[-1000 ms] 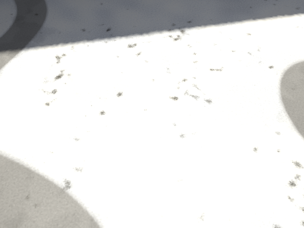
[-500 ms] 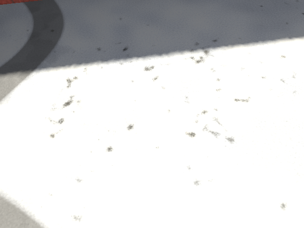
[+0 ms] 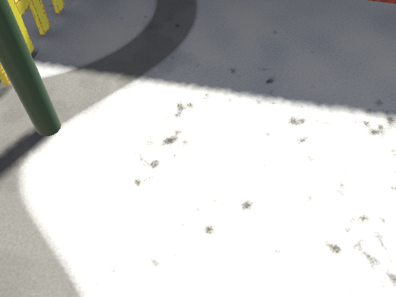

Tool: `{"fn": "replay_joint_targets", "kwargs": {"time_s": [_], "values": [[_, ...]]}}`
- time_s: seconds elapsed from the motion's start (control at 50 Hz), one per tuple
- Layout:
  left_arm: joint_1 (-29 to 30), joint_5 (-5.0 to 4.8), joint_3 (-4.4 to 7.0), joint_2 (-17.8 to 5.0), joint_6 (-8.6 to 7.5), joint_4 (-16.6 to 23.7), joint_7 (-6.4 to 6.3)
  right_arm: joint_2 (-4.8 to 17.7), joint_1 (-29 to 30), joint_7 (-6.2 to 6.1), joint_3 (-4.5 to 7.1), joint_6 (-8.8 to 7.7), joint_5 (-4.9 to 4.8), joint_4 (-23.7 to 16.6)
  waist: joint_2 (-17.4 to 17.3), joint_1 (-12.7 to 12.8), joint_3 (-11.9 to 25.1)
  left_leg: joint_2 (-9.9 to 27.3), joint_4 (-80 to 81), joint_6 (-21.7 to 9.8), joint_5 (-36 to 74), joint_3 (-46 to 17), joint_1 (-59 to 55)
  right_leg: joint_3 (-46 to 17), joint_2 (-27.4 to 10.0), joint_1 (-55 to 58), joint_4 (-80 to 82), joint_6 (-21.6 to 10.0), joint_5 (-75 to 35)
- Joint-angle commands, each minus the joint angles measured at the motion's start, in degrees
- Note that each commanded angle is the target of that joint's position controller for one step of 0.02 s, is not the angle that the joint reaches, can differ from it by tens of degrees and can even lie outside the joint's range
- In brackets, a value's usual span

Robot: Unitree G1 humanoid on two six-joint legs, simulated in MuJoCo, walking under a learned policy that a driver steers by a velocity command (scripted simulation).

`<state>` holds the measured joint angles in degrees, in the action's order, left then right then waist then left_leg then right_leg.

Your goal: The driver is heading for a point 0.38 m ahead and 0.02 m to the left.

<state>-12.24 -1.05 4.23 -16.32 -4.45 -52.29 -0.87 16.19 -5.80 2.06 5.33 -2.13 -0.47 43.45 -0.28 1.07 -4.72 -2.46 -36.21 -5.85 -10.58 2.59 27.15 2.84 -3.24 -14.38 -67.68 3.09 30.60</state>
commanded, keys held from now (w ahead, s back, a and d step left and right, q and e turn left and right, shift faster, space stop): q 0.12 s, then no key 0.88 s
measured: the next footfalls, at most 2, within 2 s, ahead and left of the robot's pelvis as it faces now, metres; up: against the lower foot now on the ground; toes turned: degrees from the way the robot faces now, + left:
right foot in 0.40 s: +0.27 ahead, -0.13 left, +0.00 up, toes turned +11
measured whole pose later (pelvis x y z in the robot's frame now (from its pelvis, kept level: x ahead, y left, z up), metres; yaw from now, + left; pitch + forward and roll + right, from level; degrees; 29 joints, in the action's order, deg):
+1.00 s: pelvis +0.18 -0.02 +0.01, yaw +10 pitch -1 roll +0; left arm -5.7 0.2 2.4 -14.5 -0.2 -55.0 -0.8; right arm 13.2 -12.8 -1.4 2.1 0.0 0.4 53.0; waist 0.2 0.3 -2.1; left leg -1.7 -30.0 -0.9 -20.6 -3.6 8.0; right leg -0.5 -0.2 -15.5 -29.9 0.7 13.0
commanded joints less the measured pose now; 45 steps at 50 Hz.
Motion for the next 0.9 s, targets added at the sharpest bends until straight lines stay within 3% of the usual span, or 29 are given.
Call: {"fn": "replay_joint_targets", "kwargs": {"time_s": [0.02,0.04,0.08,0.12,0.16,0.2,0.3,0.34,0.38,0.4,0.42,0.44,0.46,0.48,0.5,0.56,0.6,0.62,0.64,0.72,0.9], "values": [[2.99,0.52,0.95,-6.48,-2.83,6.04,-0.43,8.44,-6.93,-0.67,2.34,-1.15,-0.70,-2.57,0.49,-3.08,13.09,16.36,14.31,-12.95,33.45,-24.04,-30.71,-6.88,-1.64,-26.27,-6.91,-1.13,-4.20],[2.54,1.17,1.61,-7.78,-1.98,6.01,-0.73,6.95,-4.45,-1.03,1.80,-1.00,-0.40,-3.46,-0.05,-1.20,11.64,15.08,15.72,-12.11,34.80,-21.48,-24.10,-7.10,-2.71,-22.21,-4.24,-1.06,-6.09],[1.41,1.38,1.80,-7.04,-0.10,6.73,-0.89,7.79,-3.48,-1.40,1.84,-0.84,0.54,-4.13,-0.41,0.88,11.15,13.97,16.99,-11.83,39.00,-19.61,-17.40,-6.82,-2.30,-17.91,0.11,-0.47,-7.48],[2.03,1.83,1.32,-5.27,0.86,7.46,-1.24,9.56,-4.36,-2.02,2.35,-0.70,0.45,-4.09,-1.14,1.16,11.43,12.44,16.86,-11.36,42.23,-17.25,-15.11,-6.14,-0.87,-17.50,6.06,0.48,-10.60],[3.28,1.86,0.91,-4.52,1.36,7.80,-1.26,9.48,-4.70,-2.83,2.22,-0.01,-0.01,-4.04,-2.61,0.69,12.37,11.46,16.31,-9.97,41.12,-15.37,-15.60,-5.77,-0.21,-17.88,12.20,1.21,-15.69],[5.59,1.63,0.54,-4.19,1.63,8.26,-0.89,8.68,-4.92,-3.46,1.82,0.81,-0.28,-3.89,-4.17,-0.50,12.95,10.26,15.84,-7.96,37.39,-14.08,-15.85,-5.71,0.17,-16.60,18.01,1.43,-21.73],[10.58,1.20,0.32,-4.96,1.66,9.47,0.03,7.71,-6.02,-3.77,0.80,1.72,0.71,-2.66,-5.83,-3.00,10.90,10.99,14.32,-6.51,29.23,-16.16,-17.38,-5.81,0.98,-13.72,27.77,0.83,-24.41],[10.91,1.32,0.47,-5.61,1.28,9.74,0.39,7.27,-5.98,-3.58,0.33,1.84,0.81,-2.29,-6.42,-3.07,10.00,11.98,11.98,-6.46,28.54,-18.25,-18.66,-5.60,1.51,-12.60,30.83,-0.31,-21.10],[8.72,1.63,0.49,-5.40,0.59,9.20,0.82,6.17,-4.79,-3.66,-0.43,1.92,0.31,-2.22,-6.36,-1.03,9.60,11.03,8.68,-4.66,25.55,-19.32,-18.54,-4.79,2.03,-7.22,39.57,-2.44,-24.71],[7.36,2.29,0.52,-5.91,0.13,8.87,0.91,5.45,-5.65,-3.68,-0.81,1.70,0.41,-1.94,-4.92,-0.16,9.88,8.89,7.12,-2.34,21.45,-19.01,-16.75,-6.48,0.39,-0.99,45.23,-4.07,-36.76],[6.11,3.22,0.86,-8.79,-0.09,8.98,0.56,3.78,-7.12,-3.66,-1.42,1.17,1.73,-2.39,0.15,-1.30,12.72,4.89,2.42,0.33,13.57,-16.14,-13.78,-12.52,-6.48,6.82,43.81,-6.51,-56.30],[6.69,3.72,0.71,-9.31,0.45,8.71,0.30,3.24,-13.67,-3.75,-1.37,0.98,1.64,-1.28,9.33,-4.98,15.20,-0.10,-2.14,3.73,-6.67,-12.28,-8.03,-18.67,-13.29,12.81,40.54,-14.58,-67.42],[6.36,2.83,-0.56,-4.23,1.07,8.32,0.23,4.87,-12.10,-3.80,-1.28,1.31,1.81,-1.06,11.94,-3.29,16.53,0.65,-3.76,6.06,-16.45,-10.35,-7.80,-23.20,-16.64,11.66,42.48,-19.06,-63.82],[6.40,2.31,-1.08,-3.38,1.44,8.03,0.40,6.20,-9.52,-3.79,-0.90,1.89,1.17,-1.68,11.63,-2.43,15.40,1.56,-4.23,6.76,-17.06,-9.50,-7.41,-23.92,-15.93,10.65,43.80,-18.87,-57.42],[6.77,2.19,-0.86,-4.55,1.87,7.73,0.49,5.63,-7.98,-3.98,-0.83,2.65,0.77,-1.49,10.48,-2.36,14.79,1.84,-3.68,7.06,-16.28,-8.61,-7.48,-22.98,-14.31,9.73,44.23,-17.35,-51.81],[10.51,1.68,-0.75,-5.61,2.45,7.85,0.89,3.72,-9.10,-3.46,-1.23,4.37,1.00,0.54,8.04,-4.38,11.58,3.09,8.71,6.19,-3.28,-8.03,-17.34,-14.90,-8.00,0.26,44.80,-10.46,-36.30],[8.37,1.80,-0.71,-5.56,2.35,7.35,1.47,6.10,-7.17,-3.18,-0.86,4.84,1.22,0.64,3.35,-1.22,8.56,4.19,9.71,3.68,-1.62,-9.64,-15.70,-9.23,-2.52,-1.60,44.55,-6.06,-20.79],[8.90,2.04,-0.81,-5.37,2.22,7.19,1.57,5.42,-6.62,-3.05,-0.96,4.58,1.04,0.85,1.73,-1.11,7.42,4.33,10.09,2.56,-4.44,-10.05,-12.86,-7.39,-1.05,0.08,43.78,-4.83,-18.75],[9.46,2.04,-0.90,-4.96,2.07,6.96,1.50,4.35,-6.18,-3.01,-1.28,4.14,1.14,1.01,1.49,-1.20,6.97,4.57,10.98,2.41,-4.56,-10.26,-11.96,-6.95,-0.71,1.30,42.71,-4.52,-20.46],[8.41,1.39,-0.88,-4.18,2.15,5.40,0.63,4.59,-6.46,-3.30,-1.24,2.28,1.32,2.62,-0.77,-0.58,8.20,4.73,10.85,3.47,3.44,-10.08,-12.47,-6.24,-0.61,4.93,39.28,-5.56,-31.63],[8.38,1.29,-0.65,-4.19,3.46,1.46,0.11,4.11,-7.81,-3.65,-1.65,1.73,0.92,6.07,-0.53,-0.72,5.66,4.59,11.84,3.63,4.19,-9.74,-12.59,-5.77,0.30,5.82,39.55,-4.72,-31.14]]}}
